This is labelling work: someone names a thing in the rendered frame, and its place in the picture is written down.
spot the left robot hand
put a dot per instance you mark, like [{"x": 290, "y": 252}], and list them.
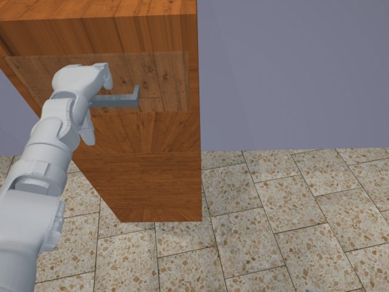
[{"x": 88, "y": 80}]

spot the cabinet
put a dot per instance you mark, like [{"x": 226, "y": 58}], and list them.
[{"x": 146, "y": 166}]

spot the drawer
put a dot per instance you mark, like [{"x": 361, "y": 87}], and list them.
[{"x": 163, "y": 77}]

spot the left robot upper arm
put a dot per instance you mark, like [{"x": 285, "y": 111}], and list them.
[{"x": 30, "y": 223}]

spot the handle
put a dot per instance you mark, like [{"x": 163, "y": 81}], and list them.
[{"x": 116, "y": 100}]

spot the left robot forearm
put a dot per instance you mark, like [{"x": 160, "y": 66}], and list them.
[{"x": 44, "y": 162}]

